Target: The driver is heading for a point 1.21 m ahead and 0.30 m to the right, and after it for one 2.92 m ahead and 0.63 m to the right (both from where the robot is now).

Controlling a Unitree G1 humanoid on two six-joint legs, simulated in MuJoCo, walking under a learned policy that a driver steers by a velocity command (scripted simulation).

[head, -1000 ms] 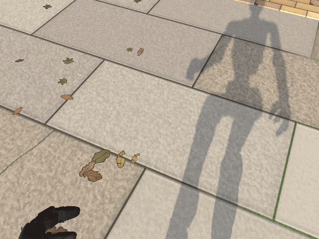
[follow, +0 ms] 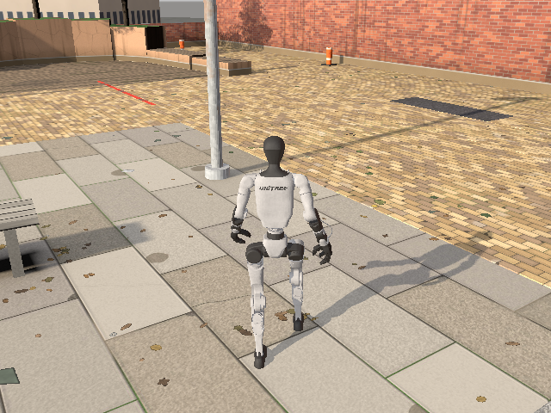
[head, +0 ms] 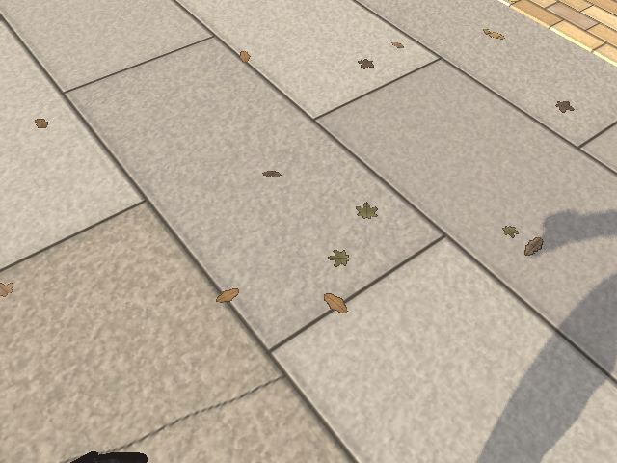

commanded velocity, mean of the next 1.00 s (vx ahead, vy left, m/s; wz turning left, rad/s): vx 0.50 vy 0.00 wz -0.15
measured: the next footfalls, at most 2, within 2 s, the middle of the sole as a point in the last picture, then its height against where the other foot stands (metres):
right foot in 0.08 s outside the picture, level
left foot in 0.60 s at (240, 447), level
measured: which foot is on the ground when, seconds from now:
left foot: down 0.00-0.10, up 0.12-0.58, down 0.60-1.00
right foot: up 0.00-0.06, down 0.08-0.60, up 0.62-1.00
